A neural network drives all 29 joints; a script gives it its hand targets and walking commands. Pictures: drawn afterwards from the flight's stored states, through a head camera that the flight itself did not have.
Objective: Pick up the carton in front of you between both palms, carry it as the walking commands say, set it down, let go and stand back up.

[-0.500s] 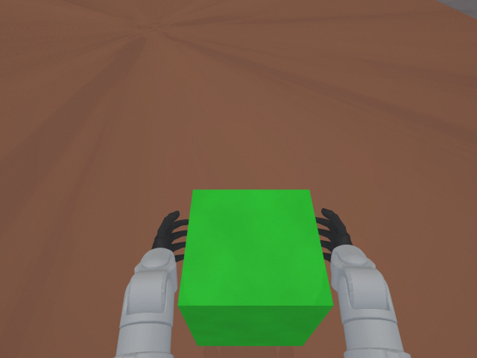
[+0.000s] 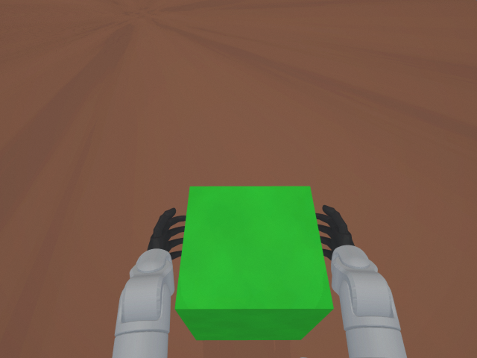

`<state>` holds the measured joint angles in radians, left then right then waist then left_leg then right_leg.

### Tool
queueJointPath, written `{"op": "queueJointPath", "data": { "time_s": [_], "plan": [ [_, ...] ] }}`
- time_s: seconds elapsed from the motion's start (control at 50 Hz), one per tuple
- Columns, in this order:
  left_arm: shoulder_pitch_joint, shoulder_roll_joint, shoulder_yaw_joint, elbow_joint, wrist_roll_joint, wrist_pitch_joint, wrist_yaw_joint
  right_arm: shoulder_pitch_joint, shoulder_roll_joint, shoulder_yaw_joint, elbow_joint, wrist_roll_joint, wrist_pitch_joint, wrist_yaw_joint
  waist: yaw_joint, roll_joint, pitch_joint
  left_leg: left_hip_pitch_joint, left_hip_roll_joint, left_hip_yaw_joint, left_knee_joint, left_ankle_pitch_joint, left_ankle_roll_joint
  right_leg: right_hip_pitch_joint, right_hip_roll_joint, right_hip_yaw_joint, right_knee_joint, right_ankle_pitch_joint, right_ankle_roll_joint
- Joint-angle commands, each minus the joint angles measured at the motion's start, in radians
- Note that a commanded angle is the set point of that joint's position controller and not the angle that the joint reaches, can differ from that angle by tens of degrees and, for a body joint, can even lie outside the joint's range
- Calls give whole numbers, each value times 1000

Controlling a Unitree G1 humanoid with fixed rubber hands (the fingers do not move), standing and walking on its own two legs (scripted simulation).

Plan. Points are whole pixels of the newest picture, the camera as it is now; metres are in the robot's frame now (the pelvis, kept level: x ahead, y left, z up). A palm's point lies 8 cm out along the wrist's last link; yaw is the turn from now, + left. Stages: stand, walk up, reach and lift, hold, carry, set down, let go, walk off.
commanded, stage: carry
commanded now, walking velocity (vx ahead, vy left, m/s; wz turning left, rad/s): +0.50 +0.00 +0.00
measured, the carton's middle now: (249, 268) +0.29 +0.00 -0.05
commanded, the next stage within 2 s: none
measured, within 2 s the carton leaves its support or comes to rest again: neither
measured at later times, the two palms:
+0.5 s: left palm (186, 159) +0.51 +0.12 +0.02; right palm (321, 152) +0.52 -0.18 +0.02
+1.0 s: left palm (191, 135) +0.59 +0.12 +0.02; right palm (316, 131) +0.59 -0.18 +0.02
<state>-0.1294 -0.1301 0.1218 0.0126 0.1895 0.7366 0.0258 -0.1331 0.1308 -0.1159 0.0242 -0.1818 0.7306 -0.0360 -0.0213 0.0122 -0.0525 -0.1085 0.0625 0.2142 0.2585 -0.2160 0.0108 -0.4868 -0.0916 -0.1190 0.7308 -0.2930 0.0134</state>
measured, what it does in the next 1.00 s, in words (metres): walks ahead: right foot, then left foot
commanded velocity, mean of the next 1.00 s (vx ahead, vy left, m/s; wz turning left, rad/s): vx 0.04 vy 0.00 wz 0.00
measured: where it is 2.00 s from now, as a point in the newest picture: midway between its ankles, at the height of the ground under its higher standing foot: outside the picture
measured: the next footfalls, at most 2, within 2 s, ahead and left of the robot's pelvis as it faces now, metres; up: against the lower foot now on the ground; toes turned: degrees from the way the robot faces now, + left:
right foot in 0.16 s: +0.24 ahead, -0.14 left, +0.00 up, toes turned -4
left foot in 0.48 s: +0.32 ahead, +0.09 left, +0.00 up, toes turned -10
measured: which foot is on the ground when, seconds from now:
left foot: down 0.00-0.18, up 0.20-0.46, down 0.48-1.00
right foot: up 0.00-0.14, down 0.16-1.00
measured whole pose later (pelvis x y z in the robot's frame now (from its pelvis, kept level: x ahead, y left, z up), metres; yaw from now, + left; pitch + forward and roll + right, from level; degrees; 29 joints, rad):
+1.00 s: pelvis +0.30 -0.03 -0.01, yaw +1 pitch +4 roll +0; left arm -0.17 -0.13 0.13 0.08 0.20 0.74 0.03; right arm -0.17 0.13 -0.15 0.08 -0.21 0.74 -0.02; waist 0.00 0.00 -0.08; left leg -0.28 0.07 0.20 0.52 -0.25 0.00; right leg -0.13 -0.08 -0.19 0.49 -0.35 0.03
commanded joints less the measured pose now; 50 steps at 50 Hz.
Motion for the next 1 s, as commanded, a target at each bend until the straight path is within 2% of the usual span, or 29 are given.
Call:
{"op": "queueJointPath", "data": {
  "time_s": [0.0, 0.04, 0.08, 0.1, 0.12, 0.14, 0.16, 0.18, 0.2, 0.22, 0.24, 0.26, 0.28, 0.32, 0.38, 0.42, 0.44, 0.46, 0.48, 0.5, 0.52, 0.58, 0.62, 0.72, 0.78, 0.88, 0.98],
  "plan": [
    [-403, -808, -584, -79, -210, -29, -178, -416, 779, 573, -88, 226, -28, 209, 3, 137, -201, 178, 226, -150, -124, 129, 108, -34, 12, -50, -142, 112, 3],
    [-390, -784, -557, -52, -193, -26, -178, -374, 755, 530, -51, 194, -24, 204, 0, 164, -182, 166, 213, -109, -103, 146, 89, 13, 22, -74, -207, 159, -3],
    [-407, -779, -542, -36, -190, -32, -183, -379, 753, 510, -37, 178, -27, 201, 4, 166, -164, 131, 207, -78, -64, 104, 69, 99, 25, -102, -261, 172, -5],
    [-407, -781, -533, -19, -186, -37, -187, -388, 759, 505, -29, 172, -29, 200, 16, 137, -163, 88, 180, -33, 26, 134, 48, 194, 44, -130, -306, 181, -4],
    [-401, -789, -522, 2, -183, -41, -191, -393, 772, 498, -18, 166, -30, 200, 23, 90, -190, 27, 141, 17, 165, 219, 23, 332, 68, -155, -331, 161, -11],
    [-407, -809, -516, 17, -183, -40, -196, -402, 785, 496, -3, 165, -29, 201, 36, 28, -230, -95, 114, 33, 344, 203, -7, 497, -1, -70, -343, 164, -22],
    [-391, -794, -493, 33, -177, -40, -197, -401, 797, 518, -3, 167, -23, 204, 46, -210, -293, -311, 11, 26, 610, 8, -67, 657, -245, 306, -423, 213, -114],
    [-380, -808, -490, 44, -190, -46, -200, -398, 802, 530, -11, 169, -23, 206, 50, -350, -309, -447, -39, -60, 786, -313, -62, 723, -363, 488, -488, 458, -217],
    [-372, -831, -508, 42, -208, -53, -206, -404, 817, 552, -10, 179, -29, 208, 44, -255, -313, -470, -3, -150, 887, -347, -38, 695, -374, 415, -460, 673, -242],
    [-374, -848, -511, 45, -214, -65, -211, -420, 830, 557, -10, 188, -42, 212, 42, -176, -328, -465, 27, -179, 895, -336, -25, 668, -338, 307, -422, 797, -227],
    [-376, -861, -521, 37, -216, -81, -215, -424, 846, 567, -15, 194, -58, 215, 37, -115, -330, -453, 59, -193, 808, -286, -18, 644, -310, 225, -418, 803, -185],
    [-389, -870, -539, 20, -224, -97, -217, -423, 862, 577, -20, 199, -74, 215, 35, -108, -333, -412, 63, -184, 678, -239, -20, 615, -271, 152, -430, 764, -147],
    [-406, -877, -554, 9, -232, -110, -219, -426, 873, 590, -28, 200, -89, 213, 34, -121, -334, -358, 36, -156, 585, -199, -29, 585, -239, 93, -435, 756, -128],
    [-427, -885, -583, -22, -250, -128, -220, -414, 889, 617, -50, 204, -106, 208, 28, -146, -353, -289, 8, -127, 447, -166, -40, 568, -212, 24, -422, 757, -132],
    [-413, -876, -622, -85, -262, -122, -211, -417, 868, 653, -121, 230, -97, 200, 31, -187, -363, -210, -10, -76, 292, -12, -46, 542, -194, -31, -401, 683, -129],
    [-401, -846, -624, -119, -257, -95, -199, -415, 838, 664, -153, 240, -71, 195, 24, -165, -350, -109, -2, -45, 134, 184, -40, 490, -163, -57, -361, 539, -92],
    [-390, -822, -615, -122, -246, -77, -193, -400, 815, 653, -149, 234, -55, 193, 24, -135, -334, -51, 16, -42, 72, 271, -41, 455, -144, -60, -340, 454, -61],
    [-384, -797, -597, -112, -231, -59, -186, -393, 794, 634, -137, 225, -38, 192, 25, -103, -329, 31, 71, -73, 69, 328, -36, 393, -131, -61, -306, 386, -37],
    [-379, -770, -574, -95, -215, -39, -179, -390, 768, 604, -113, 216, -22, 193, 30, -6, -323, 94, 160, -138, 127, 607, -28, 320, -88, -77, -249, 266, -5],
    [-369, -756, -576, -77, -205, -20, -179, -375, 744, 556, -84, 200, -13, 194, 31, 74, -340, 108, 196, -187, 178, 675, 27, 308, -66, -27, -266, 198, 16],
    [-367, -746, -550, -56, -193, -10, -179, -357, 737, 511, -39, 180, -7, 196, 28, 110, -323, 70, 200, -202, 169, 612, 40, 332, -67, -18, -272, 166, 20],
    [-394, -755, -512, 10, -174, -10, -185, -332, 757, 429, 61, 146, -13, 204, 26, 72, -289, 27, 155, -155, 209, 736, 28, 363, -74, -21, -250, 359, 25],
    [-420, -802, -524, 20, -187, -22, -191, -367, 794, 442, 60, 158, -23, 212, 25, 53, -315, 48, 141, -135, 241, 786, 23, 362, -73, -22, -239, 435, 29],
    [-450, -872, -554, 8, -215, -34, -204, -433, 860, 522, 8, 200, -33, 219, 21, 24, -354, 89, 129, -129, 278, 854, 26, 363, -52, -25, -233, 469, 34],
    [-440, -866, -552, 3, -214, -33, -205, -439, 857, 541, -13, 208, -32, 217, 20, 6, -358, 68, 115, -121, 293, 817, 26, 393, -49, -24, -242, 533, 31],
    [-428, -848, -543, -7, -207, -34, -202, -439, 843, 551, -28, 205, -29, 214, 24, -38, -343, 3, 86, -89, 290, 637, 2, 446, -73, -23, -233, 700, 23],
    [-429, -841, -542, -8, -208, -33, -202, -432, 836, 546, -22, 198, -27, 212, 25, -28, -334, 23, 93, -90, 282, 642, 1, 428, -72, -23, -238, 660, 19]
  ]
}}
